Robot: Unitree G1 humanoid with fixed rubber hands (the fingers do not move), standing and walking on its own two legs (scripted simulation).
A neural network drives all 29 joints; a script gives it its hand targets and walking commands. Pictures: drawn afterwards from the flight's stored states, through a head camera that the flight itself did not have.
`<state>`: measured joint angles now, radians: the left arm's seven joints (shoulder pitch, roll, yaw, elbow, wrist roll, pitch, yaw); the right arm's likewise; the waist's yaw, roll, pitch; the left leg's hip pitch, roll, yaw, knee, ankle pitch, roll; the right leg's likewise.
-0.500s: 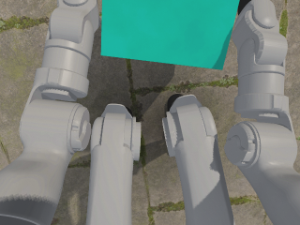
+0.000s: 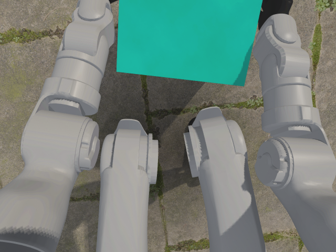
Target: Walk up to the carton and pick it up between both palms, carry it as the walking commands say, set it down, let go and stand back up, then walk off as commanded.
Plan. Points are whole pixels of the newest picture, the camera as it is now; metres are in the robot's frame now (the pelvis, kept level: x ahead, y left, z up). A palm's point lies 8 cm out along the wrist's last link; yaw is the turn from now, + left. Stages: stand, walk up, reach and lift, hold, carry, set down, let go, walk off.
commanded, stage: set down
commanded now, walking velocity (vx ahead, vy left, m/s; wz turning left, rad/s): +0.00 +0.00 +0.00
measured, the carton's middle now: (181, 26) +0.50 -0.06 -0.23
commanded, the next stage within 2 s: none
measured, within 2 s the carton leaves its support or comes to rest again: rests again in 0.08 s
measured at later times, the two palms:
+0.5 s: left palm out of the picture +0.54 +0.08 -0.18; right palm (269, 18) +0.49 -0.21 -0.17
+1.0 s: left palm out of the picture +0.54 +0.08 -0.18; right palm (269, 17) +0.49 -0.21 -0.17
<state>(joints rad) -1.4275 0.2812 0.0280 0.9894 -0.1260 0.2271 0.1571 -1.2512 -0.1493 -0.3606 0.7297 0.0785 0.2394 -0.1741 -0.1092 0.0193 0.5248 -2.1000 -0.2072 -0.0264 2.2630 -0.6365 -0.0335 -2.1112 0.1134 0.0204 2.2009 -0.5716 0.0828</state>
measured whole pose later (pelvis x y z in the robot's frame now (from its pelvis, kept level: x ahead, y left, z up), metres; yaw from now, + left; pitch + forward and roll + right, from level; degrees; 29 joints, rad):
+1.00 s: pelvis +0.01 +0.00 -0.02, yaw +0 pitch +29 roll -3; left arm -1.45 0.24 0.06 1.20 -0.04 0.15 0.15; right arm -1.25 -0.16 -0.38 0.94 0.05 0.14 -0.14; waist -0.11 0.02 0.42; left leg -2.18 -0.16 0.01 2.32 -0.65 0.01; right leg -2.18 0.08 0.01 2.26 -0.59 0.07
